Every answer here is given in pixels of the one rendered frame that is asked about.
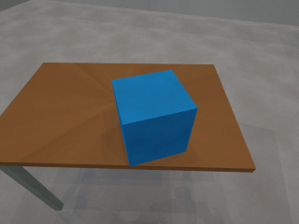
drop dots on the carton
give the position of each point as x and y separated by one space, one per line
156 115

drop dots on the table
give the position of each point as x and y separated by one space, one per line
66 116

